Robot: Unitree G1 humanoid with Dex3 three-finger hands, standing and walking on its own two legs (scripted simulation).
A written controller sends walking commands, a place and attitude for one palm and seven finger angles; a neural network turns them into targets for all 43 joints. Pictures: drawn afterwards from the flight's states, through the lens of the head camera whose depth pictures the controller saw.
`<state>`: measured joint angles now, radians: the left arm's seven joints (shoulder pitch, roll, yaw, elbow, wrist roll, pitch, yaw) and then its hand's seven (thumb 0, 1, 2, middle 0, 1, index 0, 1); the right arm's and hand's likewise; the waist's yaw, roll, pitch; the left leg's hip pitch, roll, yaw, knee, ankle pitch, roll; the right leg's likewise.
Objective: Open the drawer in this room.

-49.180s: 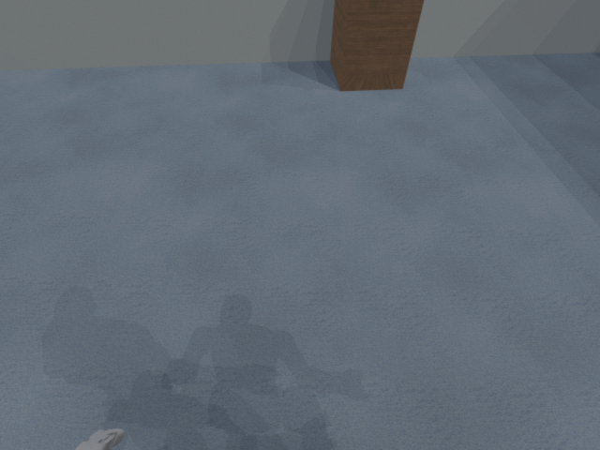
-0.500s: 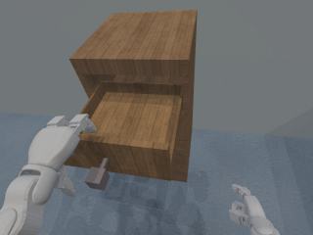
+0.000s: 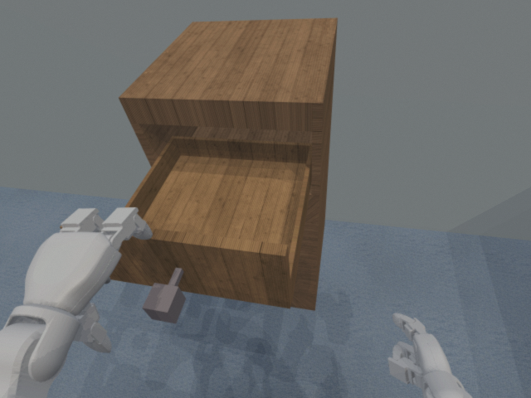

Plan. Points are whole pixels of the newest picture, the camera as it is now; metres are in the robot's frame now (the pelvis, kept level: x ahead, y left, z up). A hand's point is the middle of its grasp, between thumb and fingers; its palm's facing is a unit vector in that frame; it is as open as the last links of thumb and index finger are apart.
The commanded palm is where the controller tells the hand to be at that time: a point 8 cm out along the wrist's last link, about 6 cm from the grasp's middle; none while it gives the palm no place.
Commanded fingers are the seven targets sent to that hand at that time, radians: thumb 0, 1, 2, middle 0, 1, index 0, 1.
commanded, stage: draw the hand back to the body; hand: left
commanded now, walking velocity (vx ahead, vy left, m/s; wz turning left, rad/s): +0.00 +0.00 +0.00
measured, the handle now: (170, 291) +0.27 +0.22 -0.01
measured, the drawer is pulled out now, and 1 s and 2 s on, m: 0.30 0.30 0.30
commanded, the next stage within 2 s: step back with the hand held close in 1.08 s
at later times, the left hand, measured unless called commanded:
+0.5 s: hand (104, 253) +0.22 +0.22 +0.18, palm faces +0.39 -0.83 -0.39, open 12.0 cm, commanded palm +0.16 +0.26 +0.19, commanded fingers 0.00 0.27 0.63 -0.25 -0.70 -0.25 -0.70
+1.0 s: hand (93, 276) +0.20 +0.23 +0.16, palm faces +0.42 -0.81 -0.41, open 7.8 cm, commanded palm +0.15 +0.27 +0.18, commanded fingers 0.00 0.90 0.90 -0.20 -0.30 -0.20 -0.30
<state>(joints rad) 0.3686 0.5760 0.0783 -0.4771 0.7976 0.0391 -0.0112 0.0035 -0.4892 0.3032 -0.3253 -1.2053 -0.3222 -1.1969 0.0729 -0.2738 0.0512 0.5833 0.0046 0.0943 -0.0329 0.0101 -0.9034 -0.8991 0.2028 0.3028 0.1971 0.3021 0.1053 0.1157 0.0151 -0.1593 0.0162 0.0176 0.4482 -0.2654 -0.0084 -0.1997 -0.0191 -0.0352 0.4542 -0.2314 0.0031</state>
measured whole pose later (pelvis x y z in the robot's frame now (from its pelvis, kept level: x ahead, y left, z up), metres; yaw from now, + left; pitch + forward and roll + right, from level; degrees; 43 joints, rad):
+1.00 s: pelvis +0.02 -0.01 +0.00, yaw +0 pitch -4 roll +0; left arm 0.52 0.31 0.29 -0.49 -0.04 -0.08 0.12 0.01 0.77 0.85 -0.22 -0.38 -0.22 -0.38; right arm 0.15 -0.21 0.02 0.64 -0.01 -0.14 -0.09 0.01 -0.90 -0.90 0.20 0.30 0.20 0.30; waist 0.07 0.07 0.04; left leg -0.06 0.04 0.01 0.41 -0.28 -0.02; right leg -0.10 0.00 -0.05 0.40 -0.24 -0.01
